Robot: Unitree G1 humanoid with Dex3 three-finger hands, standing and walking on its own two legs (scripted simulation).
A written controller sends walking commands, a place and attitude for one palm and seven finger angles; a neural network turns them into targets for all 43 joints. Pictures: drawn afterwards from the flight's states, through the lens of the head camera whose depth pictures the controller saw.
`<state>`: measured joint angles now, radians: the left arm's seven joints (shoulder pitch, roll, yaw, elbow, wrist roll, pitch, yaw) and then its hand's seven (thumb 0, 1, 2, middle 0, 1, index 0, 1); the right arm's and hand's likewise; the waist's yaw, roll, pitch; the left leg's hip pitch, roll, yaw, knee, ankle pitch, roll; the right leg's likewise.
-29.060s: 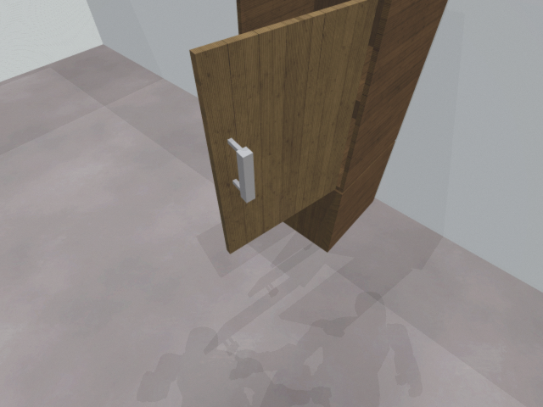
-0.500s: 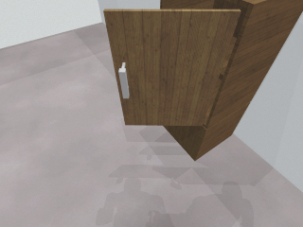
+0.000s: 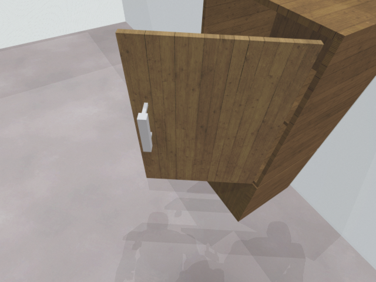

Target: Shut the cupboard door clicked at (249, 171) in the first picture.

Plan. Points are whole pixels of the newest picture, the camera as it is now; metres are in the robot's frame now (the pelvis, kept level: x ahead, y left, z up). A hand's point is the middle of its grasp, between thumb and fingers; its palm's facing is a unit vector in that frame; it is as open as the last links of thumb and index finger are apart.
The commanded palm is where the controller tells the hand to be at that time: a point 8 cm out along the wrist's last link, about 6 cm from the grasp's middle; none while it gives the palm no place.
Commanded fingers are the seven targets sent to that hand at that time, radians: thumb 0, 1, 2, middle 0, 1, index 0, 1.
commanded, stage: come to a stop and stand still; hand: left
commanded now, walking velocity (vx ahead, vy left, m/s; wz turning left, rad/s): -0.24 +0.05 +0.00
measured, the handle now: (146, 127) +0.50 +0.15 -0.01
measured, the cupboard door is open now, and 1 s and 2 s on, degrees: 55 55 55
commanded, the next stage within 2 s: look again from close up in 1.02 s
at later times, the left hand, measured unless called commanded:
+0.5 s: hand out of the picture +0.08 +0.21 -0.19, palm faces +0.08 -0.97 -0.22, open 7.4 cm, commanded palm none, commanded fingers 0.00 0.90 0.90 -0.20 -0.30 -0.20 -0.30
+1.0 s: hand out of the picture +0.03 +0.17 -0.17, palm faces -0.01 -0.97 -0.22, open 7.4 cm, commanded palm none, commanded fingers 0.00 0.90 0.90 -0.20 -0.30 -0.20 -0.30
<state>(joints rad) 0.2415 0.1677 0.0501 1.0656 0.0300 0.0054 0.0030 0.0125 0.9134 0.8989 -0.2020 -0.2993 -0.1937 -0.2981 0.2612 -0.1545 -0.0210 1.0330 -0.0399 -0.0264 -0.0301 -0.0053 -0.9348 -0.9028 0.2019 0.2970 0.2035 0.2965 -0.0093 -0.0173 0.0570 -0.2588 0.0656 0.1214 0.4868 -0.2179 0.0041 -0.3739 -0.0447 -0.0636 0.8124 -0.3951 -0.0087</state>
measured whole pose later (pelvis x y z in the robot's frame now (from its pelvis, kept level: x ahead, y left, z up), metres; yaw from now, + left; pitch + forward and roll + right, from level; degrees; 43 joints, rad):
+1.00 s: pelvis +0.01 -0.01 +0.00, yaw +0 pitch -1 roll +0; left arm 0.30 0.14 -0.02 1.06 0.02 -0.02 0.04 0.01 0.91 0.90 -0.20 -0.30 -0.20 -0.30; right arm 0.27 -0.19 -0.02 1.02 -0.02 0.00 -0.01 0.00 -0.91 -0.90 0.20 0.30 0.20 0.30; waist -0.02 0.04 0.03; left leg -0.26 0.05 0.06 0.55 -0.27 -0.01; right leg -0.17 0.01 -0.01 0.53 -0.34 -0.01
